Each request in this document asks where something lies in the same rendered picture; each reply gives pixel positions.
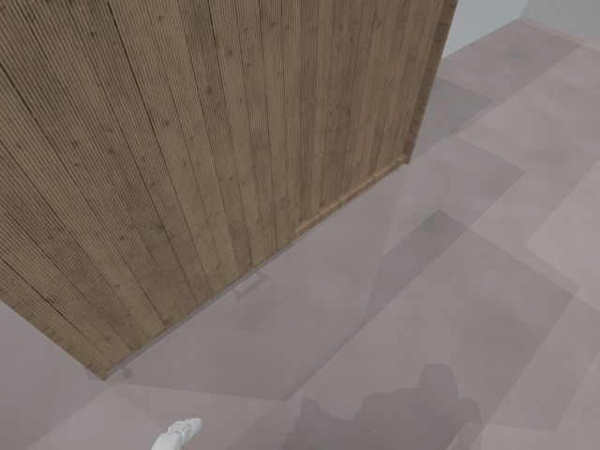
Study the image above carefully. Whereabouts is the wardrobe door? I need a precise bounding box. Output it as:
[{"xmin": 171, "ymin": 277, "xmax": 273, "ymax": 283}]
[
  {"xmin": 0, "ymin": 0, "xmax": 295, "ymax": 371},
  {"xmin": 292, "ymin": 0, "xmax": 443, "ymax": 226}
]

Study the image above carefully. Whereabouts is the robot left hand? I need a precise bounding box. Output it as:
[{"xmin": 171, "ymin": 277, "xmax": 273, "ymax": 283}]
[{"xmin": 151, "ymin": 418, "xmax": 202, "ymax": 450}]

